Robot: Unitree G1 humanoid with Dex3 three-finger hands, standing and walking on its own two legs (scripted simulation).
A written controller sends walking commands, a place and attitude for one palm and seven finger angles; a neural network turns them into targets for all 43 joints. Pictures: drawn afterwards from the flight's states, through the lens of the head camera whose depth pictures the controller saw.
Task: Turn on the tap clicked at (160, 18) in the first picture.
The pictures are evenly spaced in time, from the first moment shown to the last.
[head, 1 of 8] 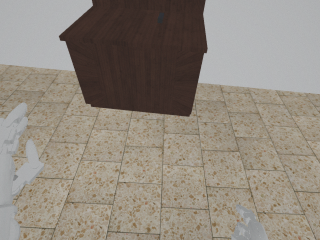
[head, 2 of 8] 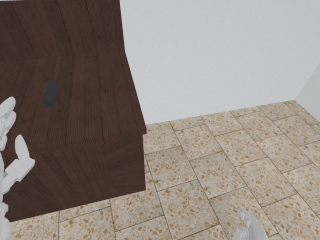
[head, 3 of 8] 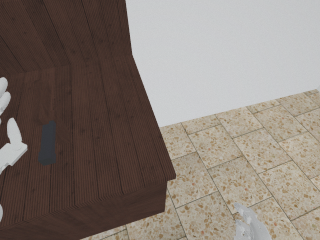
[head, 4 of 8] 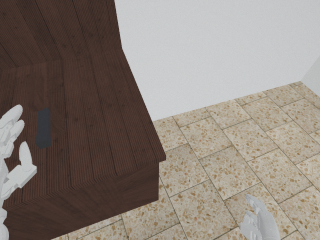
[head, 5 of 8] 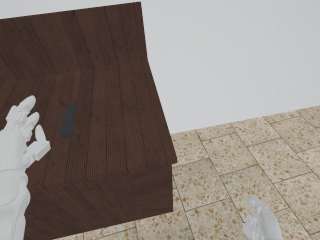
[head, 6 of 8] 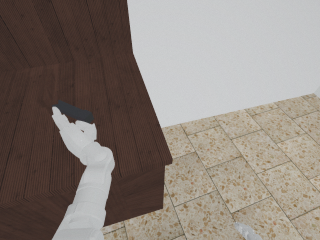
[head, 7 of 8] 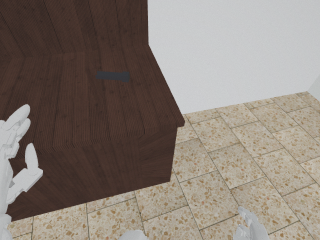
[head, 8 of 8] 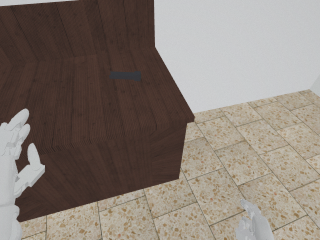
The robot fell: no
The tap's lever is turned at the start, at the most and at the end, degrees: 0 70 70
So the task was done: yes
